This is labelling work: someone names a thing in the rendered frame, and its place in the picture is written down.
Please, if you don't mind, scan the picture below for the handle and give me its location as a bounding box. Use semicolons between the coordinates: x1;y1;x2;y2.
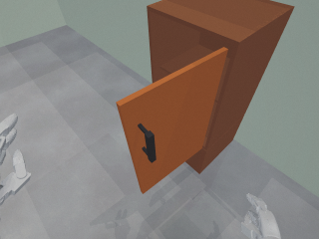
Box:
138;123;157;163

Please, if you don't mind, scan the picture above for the robot right hand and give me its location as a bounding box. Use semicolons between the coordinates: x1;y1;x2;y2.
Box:
241;193;281;239

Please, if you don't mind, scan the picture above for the robot left hand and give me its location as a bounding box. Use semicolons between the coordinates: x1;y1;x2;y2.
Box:
0;114;31;206

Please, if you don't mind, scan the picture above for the cupboard door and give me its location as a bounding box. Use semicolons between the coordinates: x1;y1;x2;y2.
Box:
116;47;228;194

